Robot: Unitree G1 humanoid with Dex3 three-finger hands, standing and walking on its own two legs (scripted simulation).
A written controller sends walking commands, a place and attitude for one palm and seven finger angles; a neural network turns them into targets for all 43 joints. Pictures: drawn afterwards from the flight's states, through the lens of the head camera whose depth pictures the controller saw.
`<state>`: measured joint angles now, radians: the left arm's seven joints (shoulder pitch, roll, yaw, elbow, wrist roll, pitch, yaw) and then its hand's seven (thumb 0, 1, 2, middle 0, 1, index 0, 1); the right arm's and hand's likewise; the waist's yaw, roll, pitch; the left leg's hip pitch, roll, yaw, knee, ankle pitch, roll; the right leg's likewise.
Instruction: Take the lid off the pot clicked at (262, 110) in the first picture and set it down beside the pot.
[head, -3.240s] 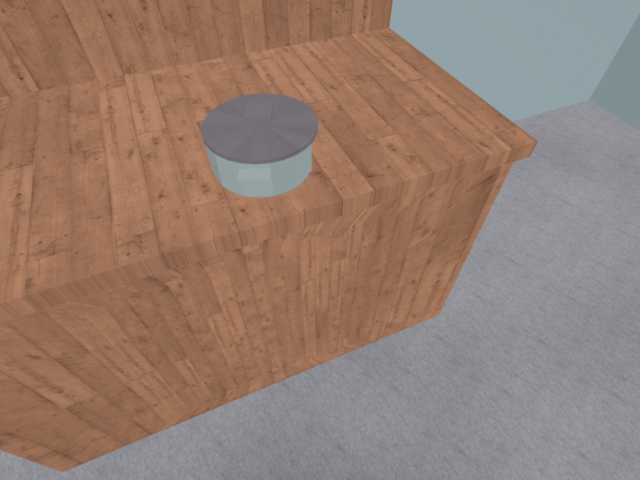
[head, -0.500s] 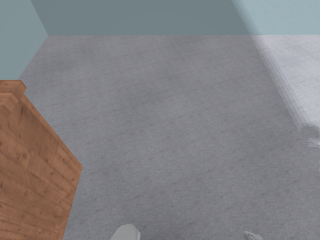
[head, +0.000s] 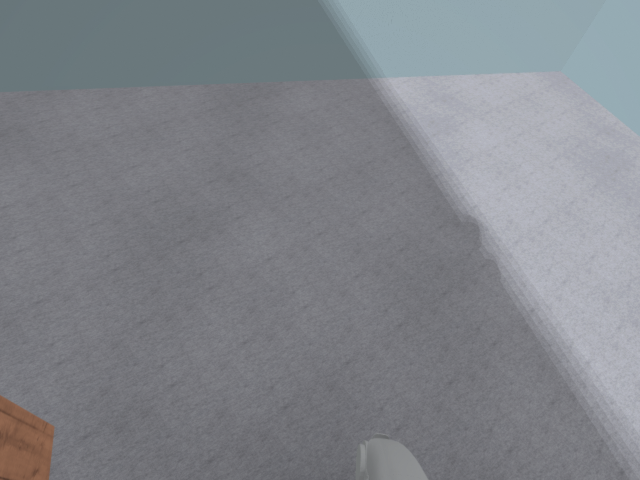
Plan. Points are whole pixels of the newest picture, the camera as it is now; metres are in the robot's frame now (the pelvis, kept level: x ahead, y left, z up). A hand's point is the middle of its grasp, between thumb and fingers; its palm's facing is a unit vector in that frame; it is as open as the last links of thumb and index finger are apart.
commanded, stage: walk to a spot facing it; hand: left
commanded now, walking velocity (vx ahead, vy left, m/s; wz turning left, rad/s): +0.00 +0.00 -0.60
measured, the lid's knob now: out of the picture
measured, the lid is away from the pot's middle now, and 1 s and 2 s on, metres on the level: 0.00 0.00 0.00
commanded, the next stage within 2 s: turn to face it in 1.50 s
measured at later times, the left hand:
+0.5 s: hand (248, 372) +0.29 +0.12 -0.17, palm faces -0.29 -0.93 -0.24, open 7.4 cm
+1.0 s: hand (220, 347) +0.33 +0.18 -0.18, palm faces -0.51 -0.84 -0.20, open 7.4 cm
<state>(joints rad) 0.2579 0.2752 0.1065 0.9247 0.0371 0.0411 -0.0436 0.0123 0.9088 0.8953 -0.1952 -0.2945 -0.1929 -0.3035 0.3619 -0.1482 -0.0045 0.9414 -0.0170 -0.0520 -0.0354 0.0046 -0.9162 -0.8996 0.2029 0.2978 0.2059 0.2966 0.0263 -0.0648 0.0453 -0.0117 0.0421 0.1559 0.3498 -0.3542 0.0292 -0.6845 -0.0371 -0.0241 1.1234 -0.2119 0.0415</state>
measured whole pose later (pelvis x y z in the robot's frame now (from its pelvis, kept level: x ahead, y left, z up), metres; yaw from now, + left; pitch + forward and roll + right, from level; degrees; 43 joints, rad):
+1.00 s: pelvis +0.18 +0.02 +0.00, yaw -36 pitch +0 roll -2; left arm 0.27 0.28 0.11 0.91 0.03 0.08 -0.03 0.01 0.91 0.89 -0.20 -0.29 -0.20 -0.30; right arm 0.22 -0.16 -0.02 0.86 -0.02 0.00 -0.03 0.01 -0.91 -0.90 0.20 0.30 0.21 0.30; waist 0.03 -0.07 0.06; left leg -0.17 0.08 0.17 0.46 -0.29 0.02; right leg -0.52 -0.03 0.03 1.15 -0.37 0.09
